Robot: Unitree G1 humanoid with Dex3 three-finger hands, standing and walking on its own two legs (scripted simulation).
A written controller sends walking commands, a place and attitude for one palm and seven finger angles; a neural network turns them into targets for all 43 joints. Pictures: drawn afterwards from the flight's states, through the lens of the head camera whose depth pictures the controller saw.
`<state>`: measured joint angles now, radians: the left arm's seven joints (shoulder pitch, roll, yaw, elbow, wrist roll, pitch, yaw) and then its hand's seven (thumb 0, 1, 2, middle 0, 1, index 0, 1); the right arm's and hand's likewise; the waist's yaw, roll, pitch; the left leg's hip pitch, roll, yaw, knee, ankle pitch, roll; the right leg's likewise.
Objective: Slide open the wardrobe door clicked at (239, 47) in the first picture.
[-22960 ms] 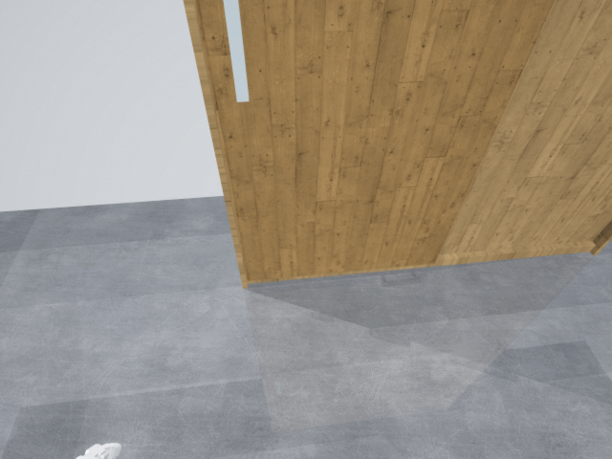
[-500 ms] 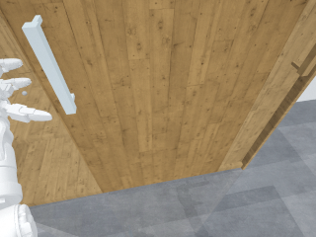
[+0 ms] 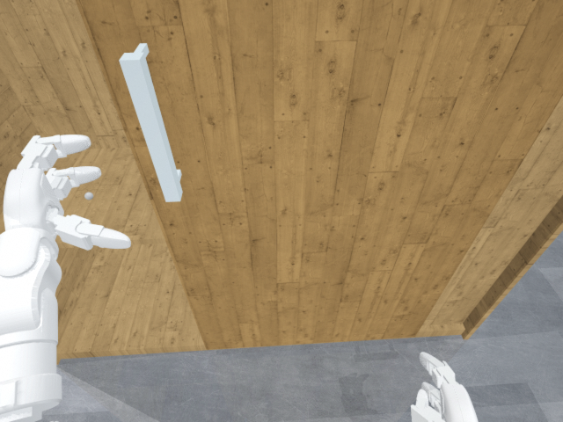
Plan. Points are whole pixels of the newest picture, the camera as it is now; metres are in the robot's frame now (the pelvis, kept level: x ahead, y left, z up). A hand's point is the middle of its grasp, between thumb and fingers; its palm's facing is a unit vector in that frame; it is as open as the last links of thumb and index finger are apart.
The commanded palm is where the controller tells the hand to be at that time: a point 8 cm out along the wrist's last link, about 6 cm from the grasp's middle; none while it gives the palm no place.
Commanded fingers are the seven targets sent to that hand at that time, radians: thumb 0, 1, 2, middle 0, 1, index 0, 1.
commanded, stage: draw the hand back to the body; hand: left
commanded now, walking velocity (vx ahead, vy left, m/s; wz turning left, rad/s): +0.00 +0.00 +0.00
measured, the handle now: (159, 129) +0.48 +0.26 +0.19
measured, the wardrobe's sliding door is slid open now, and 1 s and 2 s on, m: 0.53 0.53 0.53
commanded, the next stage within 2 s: step back with the hand held close in 1.58 s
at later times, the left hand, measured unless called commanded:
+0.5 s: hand (72, 245) +0.25 +0.27 +0.18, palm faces +0.23 -0.97 -0.02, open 14.6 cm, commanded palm +0.21 +0.31 +0.19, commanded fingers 0.00 -0.33 0.31 -0.24 -1.02 -0.24 -1.02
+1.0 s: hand (66, 275) +0.21 +0.26 +0.17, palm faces +0.47 -0.82 -0.34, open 10.8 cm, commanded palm +0.16 +0.29 +0.18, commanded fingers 0.00 0.57 0.74 -0.21 -0.49 -0.21 -0.49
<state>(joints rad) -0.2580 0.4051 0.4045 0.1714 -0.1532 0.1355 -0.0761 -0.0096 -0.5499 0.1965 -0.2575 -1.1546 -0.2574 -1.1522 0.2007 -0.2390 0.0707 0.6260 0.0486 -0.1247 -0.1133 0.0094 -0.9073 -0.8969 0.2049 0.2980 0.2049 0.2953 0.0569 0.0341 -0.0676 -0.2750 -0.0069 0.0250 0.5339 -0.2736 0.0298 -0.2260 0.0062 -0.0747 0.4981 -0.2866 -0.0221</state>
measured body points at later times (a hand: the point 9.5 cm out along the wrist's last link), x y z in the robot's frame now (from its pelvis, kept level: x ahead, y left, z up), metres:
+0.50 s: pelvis -0.01 -0.01 +0.00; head -0.06 -0.02 +0.45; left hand +0.23 +0.32 +0.19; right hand +0.19 -0.23 -0.06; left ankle +0.00 +0.10 -0.74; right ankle -0.01 -0.10 -0.74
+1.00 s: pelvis +0.00 +0.00 +0.01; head -0.03 -0.03 +0.46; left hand +0.18 +0.30 +0.19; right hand +0.17 -0.24 -0.08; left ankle +0.00 +0.10 -0.74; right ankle -0.01 -0.10 -0.74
